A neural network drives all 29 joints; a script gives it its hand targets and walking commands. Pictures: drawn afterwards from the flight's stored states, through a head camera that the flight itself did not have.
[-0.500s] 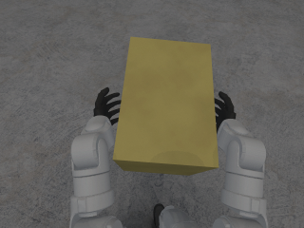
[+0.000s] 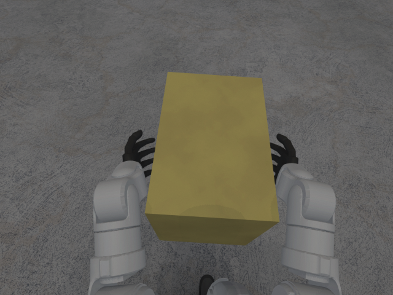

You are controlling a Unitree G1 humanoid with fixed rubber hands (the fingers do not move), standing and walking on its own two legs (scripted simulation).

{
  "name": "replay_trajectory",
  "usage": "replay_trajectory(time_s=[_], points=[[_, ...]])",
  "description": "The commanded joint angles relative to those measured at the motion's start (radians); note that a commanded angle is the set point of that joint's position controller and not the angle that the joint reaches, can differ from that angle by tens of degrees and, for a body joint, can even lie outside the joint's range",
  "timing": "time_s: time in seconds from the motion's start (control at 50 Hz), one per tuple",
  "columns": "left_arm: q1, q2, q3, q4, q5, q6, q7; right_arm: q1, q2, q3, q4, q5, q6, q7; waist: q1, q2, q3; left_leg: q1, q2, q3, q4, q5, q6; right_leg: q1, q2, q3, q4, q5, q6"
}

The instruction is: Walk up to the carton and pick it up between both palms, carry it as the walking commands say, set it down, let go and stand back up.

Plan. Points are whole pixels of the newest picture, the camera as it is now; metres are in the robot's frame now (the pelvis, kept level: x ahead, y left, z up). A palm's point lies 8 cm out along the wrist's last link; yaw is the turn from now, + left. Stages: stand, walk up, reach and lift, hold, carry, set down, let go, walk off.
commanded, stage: carry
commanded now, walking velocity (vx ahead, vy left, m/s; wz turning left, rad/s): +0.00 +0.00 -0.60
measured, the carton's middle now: (208, 162) +0.37 -0.02 +0.02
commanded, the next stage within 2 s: none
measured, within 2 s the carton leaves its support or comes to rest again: neither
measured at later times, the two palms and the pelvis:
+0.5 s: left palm (210, 198) +0.27 -0.02 +0.07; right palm (382, 248) +0.18 -0.29 +0.07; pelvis -0.08 -0.05 +0.00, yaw -18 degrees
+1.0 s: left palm (293, 246) +0.19 -0.15 +0.07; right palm out of the picture +0.02 -0.38 +0.07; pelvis -0.15 -0.07 +0.00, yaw -36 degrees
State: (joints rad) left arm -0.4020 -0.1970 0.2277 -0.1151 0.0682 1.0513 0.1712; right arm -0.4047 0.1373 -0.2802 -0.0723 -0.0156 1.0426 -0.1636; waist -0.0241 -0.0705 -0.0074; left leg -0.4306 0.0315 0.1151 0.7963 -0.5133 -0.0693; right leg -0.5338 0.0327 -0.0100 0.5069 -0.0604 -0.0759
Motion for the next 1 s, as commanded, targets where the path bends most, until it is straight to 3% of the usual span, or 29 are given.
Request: replay_trajectory(time_s=[0.0, 0.02, 0.04, 0.06, 0.08, 0.12, 0.18, 0.22, 0.24, 0.26, 0.28, 0.32, 0.36, 0.44, 0.5, 0.52, 0.54, 0.56, 0.58, 0.6, 0.64, 0.7, 0.74, 0.76, 0.78, 0.8, 0.82, 0.86, 0.98], points=[[-0.632, -0.739, -0.652, -0.184, -0.215, -0.062, -0.057, -0.677, 0.903, 0.763, -0.17, 0.294, -0.053, 0.063, 0.02, -0.078, -0.629, 0.351, 0.013, -0.004, -0.39, 0.122, 0.053, 0.332, -0.168, 0.188, -0.135, 0.046, 0.093], [-0.606, -0.737, -0.643, -0.139, -0.207, -0.056, -0.054, -0.693, 0.876, 0.762, -0.176, 0.289, -0.055, 0.06, 0.008, 0.016, -0.611, 0.47, 0.116, -0.101, -0.4, 0.134, 0.064, 0.182, -0.112, 0.108, -0.049, 0.049, 0.13], [-0.55, -0.741, -0.644, -0.124, -0.202, -0.042, -0.05, -0.663, 0.846, 0.758, -0.184, 0.282, -0.049, 0.06, 0.01, 0.249, -0.567, 0.509, 0.298, -0.285, -0.419, 0.22, 0.109, 0.04, -0.03, 0.012, 0.111, -0.133, 0.146], [-0.521, -0.709, -0.634, -0.094, -0.187, -0.031, -0.048, -0.646, 0.816, 0.754, -0.161, 0.268, -0.044, 0.06, 0.026, 0.362, -0.509, 0.455, 0.427, -0.338, -0.382, 0.438, 0.159, -0.032, -0.022, -0.021, 0.267, -0.379, 0.105], [-0.641, -0.704, -0.647, -0.084, -0.194, -0.031, -0.042, -0.704, 0.784, 0.723, -0.134, 0.239, -0.043, 0.058, 0.02, 0.334, -0.465, 0.411, 0.478, -0.294, -0.354, 0.557, 0.22, -0.098, -0.056, -0.015, 0.357, -0.424, 0.1], [-0.638, -0.691, -0.623, -0.048, -0.181, -0.014, -0.038, -0.703, 0.77, 0.724, -0.129, 0.23, -0.023, 0.057, 0.033, 0.209, -0.385, 0.303, 0.396, -0.112, -0.31, 0.589, 0.17, -0.052, -0.077, -0.042, 0.378, -0.354, 0.083], [-0.669, -0.722, -0.628, -0.044, -0.226, -0.013, -0.05, -0.712, 0.779, 0.72, -0.134, 0.227, -0.021, 0.053, 0.03, 0.261, -0.358, 0.281, 0.337, -0.021, -0.192, 0.757, 0.092, 0.045, -0.043, -0.088, 0.197, -0.321, 0.071], [-0.606, -0.728, -0.611, 0.028, -0.226, 0.0, -0.055, -0.65, 0.759, 0.683, -0.082, 0.191, -0.007, 0.04, 0.048, 0.169, -0.391, 0.212, 0.311, 0.045, -0.04, 0.719, 0.047, 0.227, -0.036, -0.075, 0.025, -0.22, 0.063], [-0.563, -0.713, -0.593, 0.057, -0.225, 0.004, -0.057, -0.609, 0.731, 0.658, -0.059, 0.177, 0.002, 0.036, 0.054, 0.031, -0.434, 0.084, 0.264, 0.077, 0.05, 0.522, 0.007, 0.398, -0.109, 0.036, -0.016, 0.029, 0.032], [-0.558, -0.715, -0.589, 0.073, -0.229, 0.005, -0.06, -0.626, 0.73, 0.659, -0.091, 0.166, 0.003, 0.031, 0.05, -0.241, -0.452, -0.153, 0.157, 0.076, 0.225, 0.001, -0.044, 0.537, -0.333, 0.345, -0.001, 0.536, -0.063], [-0.464, -0.71, -0.589, 0.058, -0.235, 0.014, -0.063, -0.518, 0.743, 0.668, -0.094, 0.176, 0.013, 0.034, 0.039, -0.317, -0.465, -0.259, 0.097, 0.0, 0.295, -0.245, -0.054, 0.59, -0.416, 0.452, 0.015, 0.718, -0.147], [-0.566, -0.743, -0.597, 0.033, -0.246, 0.008, -0.068, -0.644, 0.789, 0.669, -0.088, 0.213, 0.0, 0.043, 0.045, -0.135, -0.478, -0.161, 0.077, -0.042, 0.283, -0.194, -0.041, 0.438, -0.357, 0.384, -0.066, 0.455, -0.114], [-0.669, -0.78, -0.645, -0.075, -0.262, -0.008, -0.072, -0.666, 0.861, 0.67, -0.084, 0.233, -0.009, 0.056, 0.051, -0.078, -0.507, -0.08, 0.046, -0.041, 0.188, -0.073, -0.011, 0.396, -0.312, 0.323, -0.071, 0.29, -0.086], [-0.792, -0.795, -0.67, -0.235, -0.277, -0.061, -0.078, -0.76, 0.961, 0.735, -0.148, 0.286, -0.053, 0.067, 0.048, -0.084, -0.582, 0.097, -0.003, -0.008, 0.013, 0.061, 0.014, 0.325, -0.221, 0.222, -0.168, -0.069, 0.013], [-0.714, -0.764, -0.666, -0.213, -0.257, -0.068, -0.066, -0.72, 0.915, 0.741, -0.175, 0.277, -0.061, 0.052, 0.035, -0.108, -0.616, 0.279, -0.021, 0.029, -0.248, 0.076, 0.047, 0.311, -0.177, 0.205, -0.203, -0.068, 0.077], [-0.636, -0.761, -0.661, -0.174, -0.241, -0.057, -0.063, -0.674, 0.899, 0.747, -0.187, 0.276, -0.055, 0.051, 0.019, -0.096, -0.636, 0.435, 0.017, 0.012, -0.351, 0.109, 0.063, 0.222, -0.126, 0.15, -0.169, -0.056, 0.137], [-0.553, -0.741, -0.648, -0.107, -0.217, -0.041, -0.061, -0.635, 0.845, 0.73, -0.177, 0.255, -0.049, 0.044, 0.001, 0.04, -0.623, 0.56, 0.135, -0.118, -0.423, 0.06, 0.098, 0.082, -0.058, 0.071, -0.073, -0.072, 0.193], [-0.51, -0.728, -0.642, -0.076, -0.205, -0.031, -0.058, -0.642, 0.814, 0.732, -0.175, 0.249, -0.046, 0.044, 0.015, 0.312, -0.578, 0.519, 0.36, -0.333, -0.415, 0.195, 0.151, -0.006, -0.001, -0.01, 0.166, -0.288, 0.155], [-0.566, -0.702, -0.642, -0.058, -0.205, -0.027, -0.059, -0.663, 0.78, 0.721, -0.152, 0.226, -0.048, 0.042, 0.019, 0.346, -0.502, 0.428, 0.492, -0.351, -0.381, 0.454, 0.222, -0.059, -0.018, -0.026, 0.311, -0.411, 0.122], [-0.7, -0.7, -0.67, -0.08, -0.225, -0.03, -0.053, -0.698, 0.755, 0.68, -0.122, 0.201, -0.048, 0.041, 0.019, 0.333, -0.46, 0.396, 0.477, -0.258, -0.334, 0.567, 0.228, -0.091, -0.079, 0.02, 0.351, -0.416, 0.107], [-0.624, -0.722, -0.651, -0.082, -0.219, -0.022, -0.052, -0.641, 0.78, 0.714, -0.169, 0.219, -0.03, 0.051, 0.031, 0.194, -0.407, 0.386, 0.381, -0.08, -0.292, 0.709, 0.163, -0.082, -0.05, -0.059, 0.366, -0.361, 0.088], [-0.679, -0.726, -0.65, -0.06, -0.247, -0.017, -0.055, -0.666, 0.762, 0.687, -0.137, 0.204, -0.026, 0.046, 0.022, 0.284, -0.365, 0.341, 0.337, -0.024, -0.191, 0.877, 0.088, 0.018, -0.031, -0.103, 0.199, -0.357, 0.083], [-0.574, -0.718, -0.623, 0.027, -0.236, 0.001, -0.054, -0.615, 0.726, 0.665, -0.105, 0.179, -0.01, 0.033, 0.04, 0.212, -0.387, 0.275, 0.322, 0.048, -0.057, 0.839, 0.042, 0.19, -0.011, -0.126, 0.019, -0.214, 0.075], [-0.502, -0.717, -0.609, 0.059, -0.23, 0.007, -0.054, -0.562, 0.699, 0.647, -0.099, 0.167, -0.005, 0.03, 0.049, 0.147, -0.435, 0.213, 0.298, 0.082, 0.03, 0.732, 0.012, 0.322, -0.049, -0.067, -0.031, -0.062, 0.064], [-0.466, -0.7, -0.606, 0.044, -0.231, 0.008, -0.054, -0.511, 0.697, 0.642, -0.085, 0.161, 0.003, 0.032, 0.058, 0.004, -0.497, 0.021, 0.242, 0.078, 0.169, 0.474, -0.03, 0.526, -0.192, 0.12, 0.013, 0.374, 0.002], [-0.493, -0.698, -0.606, 0.045, -0.232, 0.004, -0.052, -0.539, 0.717, 0.658, -0.107, 0.173, 0.004, 0.033, 0.045, -0.246, -0.511, -0.212, 0.113, 0.072, 0.306, -0.121, -0.063, 0.676, -0.375, 0.348, 0.104, 1.028, -0.095], [-0.465, -0.716, -0.611, 0.037, -0.245, 0.009, -0.058, -0.523, 0.733, 0.67, -0.124, 0.195, 0.003, 0.04, 0.04, -0.26, -0.538, -0.235, 0.089, -0.005, 0.327, -0.235, -0.055, 0.656, -0.405, 0.372, 0.087, 1.046, -0.155], [-0.62, -0.749, -0.621, -0.027, -0.252, -0.005, -0.062, -0.707, 0.788, 0.687, -0.14, 0.248, -0.011, 0.056, 0.046, -0.123, -0.493, -0.142, 0.075, -0.011, 0.243, -0.188, -0.047, 0.468, -0.364, 0.33, 0.015, 0.742, -0.126], [-0.694, -0.78, -0.662, -0.176, -0.255, -0.053, -0.069, -0.746, 0.92, 0.748, -0.172, 0.296, -0.051, 0.068, 0.043, -0.089, -0.571, 0.113, 0.004, 0.017, -0.069, 0.098, 0.014, 0.339, -0.231, 0.186, -0.07, 0.047, -0.016]])
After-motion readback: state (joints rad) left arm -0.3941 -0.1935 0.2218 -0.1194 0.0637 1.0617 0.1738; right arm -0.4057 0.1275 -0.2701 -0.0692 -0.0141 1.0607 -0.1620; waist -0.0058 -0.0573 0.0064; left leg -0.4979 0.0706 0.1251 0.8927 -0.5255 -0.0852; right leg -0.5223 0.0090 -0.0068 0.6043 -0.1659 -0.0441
